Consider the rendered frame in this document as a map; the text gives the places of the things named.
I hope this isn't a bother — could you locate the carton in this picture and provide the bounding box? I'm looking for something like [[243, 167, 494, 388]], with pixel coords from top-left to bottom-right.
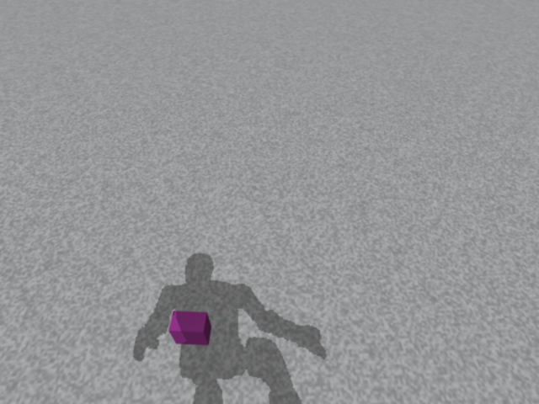
[[168, 311, 211, 345]]

